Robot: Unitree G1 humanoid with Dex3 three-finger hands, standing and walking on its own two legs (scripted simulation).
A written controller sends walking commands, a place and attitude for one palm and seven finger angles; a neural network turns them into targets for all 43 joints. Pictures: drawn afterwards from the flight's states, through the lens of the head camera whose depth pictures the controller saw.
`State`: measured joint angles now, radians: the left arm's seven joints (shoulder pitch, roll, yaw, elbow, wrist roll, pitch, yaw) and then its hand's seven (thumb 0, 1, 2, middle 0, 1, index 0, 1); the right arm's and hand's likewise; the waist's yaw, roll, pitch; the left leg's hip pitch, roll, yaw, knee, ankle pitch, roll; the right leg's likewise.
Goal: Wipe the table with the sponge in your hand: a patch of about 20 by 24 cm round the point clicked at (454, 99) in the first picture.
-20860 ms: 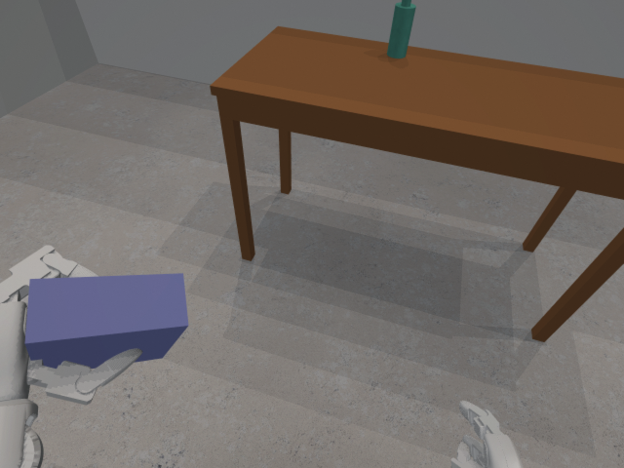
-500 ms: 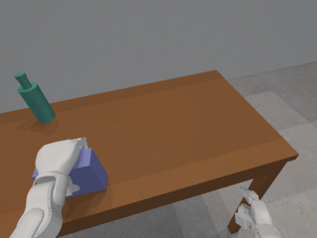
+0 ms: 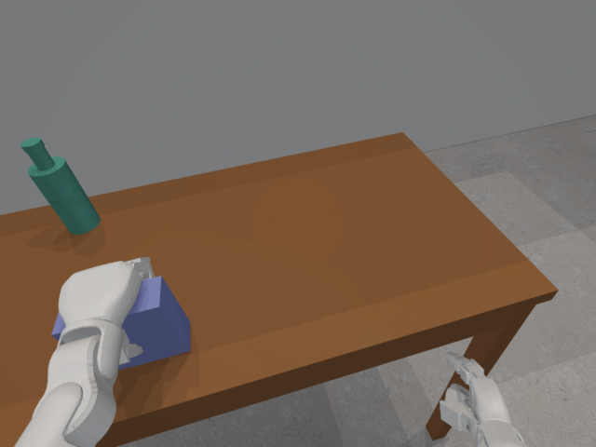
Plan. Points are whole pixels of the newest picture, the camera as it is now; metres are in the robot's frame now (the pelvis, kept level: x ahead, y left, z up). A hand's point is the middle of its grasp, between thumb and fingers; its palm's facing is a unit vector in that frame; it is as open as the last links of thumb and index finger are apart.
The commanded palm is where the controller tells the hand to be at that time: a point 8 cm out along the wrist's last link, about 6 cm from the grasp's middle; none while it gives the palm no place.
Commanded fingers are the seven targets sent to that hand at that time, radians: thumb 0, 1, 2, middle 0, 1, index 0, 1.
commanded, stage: lower the sponge onto the table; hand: left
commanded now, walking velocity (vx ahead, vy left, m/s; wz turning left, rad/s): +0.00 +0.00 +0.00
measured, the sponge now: (135, 334) +0.24 +0.28 +0.03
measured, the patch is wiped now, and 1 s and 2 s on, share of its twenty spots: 0.00 0.35 0.50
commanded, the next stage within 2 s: wipe forward along the first lane in 0.02 s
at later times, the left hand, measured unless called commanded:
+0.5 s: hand (118, 298) +0.26 +0.31 +0.07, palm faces -0.03 -0.05 -1.00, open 9.5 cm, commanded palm +0.24 +0.30 +0.11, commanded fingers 0.00 0.10 1.30 -1.20 -1.60 -1.20 -1.60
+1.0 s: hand (123, 268) +0.31 +0.33 +0.07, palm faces -0.06 -0.02 -1.00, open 9.6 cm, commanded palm +0.30 +0.32 +0.10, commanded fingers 0.00 0.10 1.30 -1.20 -1.60 -1.20 -1.60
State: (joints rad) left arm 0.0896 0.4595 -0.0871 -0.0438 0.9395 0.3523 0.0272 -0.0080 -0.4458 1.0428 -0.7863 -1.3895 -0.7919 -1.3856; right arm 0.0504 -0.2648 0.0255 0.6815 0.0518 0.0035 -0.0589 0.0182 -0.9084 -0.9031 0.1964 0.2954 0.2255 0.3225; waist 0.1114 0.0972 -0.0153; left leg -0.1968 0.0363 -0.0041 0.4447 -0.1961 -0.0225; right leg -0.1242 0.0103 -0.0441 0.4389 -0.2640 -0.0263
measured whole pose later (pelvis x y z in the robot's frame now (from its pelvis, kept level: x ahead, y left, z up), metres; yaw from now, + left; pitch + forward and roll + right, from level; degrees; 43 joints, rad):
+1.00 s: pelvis +0.00 +0.01 -0.01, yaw +1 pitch +3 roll -1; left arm -0.28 0.51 -0.04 0.40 0.97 0.27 0.02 0.00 -0.50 1.12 -0.79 -1.39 -0.80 -1.38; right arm 0.13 -0.28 0.01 0.71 0.08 0.05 -0.07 0.02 -0.91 -0.90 0.20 0.30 0.21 0.30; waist 0.07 0.08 -0.06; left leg -0.36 0.03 -0.03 0.53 -0.23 -0.01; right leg -0.27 0.00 -0.06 0.51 -0.29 -0.02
